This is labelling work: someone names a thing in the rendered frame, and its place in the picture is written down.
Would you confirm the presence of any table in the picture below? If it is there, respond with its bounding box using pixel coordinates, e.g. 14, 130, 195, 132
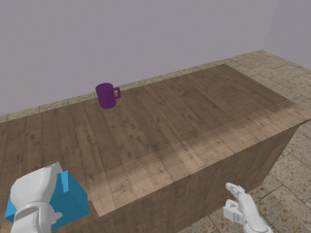
0, 64, 311, 233

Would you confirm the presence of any left robot hand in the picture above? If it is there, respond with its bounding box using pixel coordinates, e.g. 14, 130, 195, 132
10, 161, 63, 225

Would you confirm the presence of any left robot forearm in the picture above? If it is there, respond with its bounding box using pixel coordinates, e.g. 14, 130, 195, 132
11, 202, 52, 233

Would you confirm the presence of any sponge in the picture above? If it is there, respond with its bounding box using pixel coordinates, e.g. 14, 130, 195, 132
5, 170, 89, 231

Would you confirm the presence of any right robot forearm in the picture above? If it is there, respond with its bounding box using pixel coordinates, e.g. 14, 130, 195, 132
243, 215, 274, 233

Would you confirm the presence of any right robot hand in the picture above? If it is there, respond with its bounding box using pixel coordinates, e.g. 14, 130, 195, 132
223, 183, 260, 227

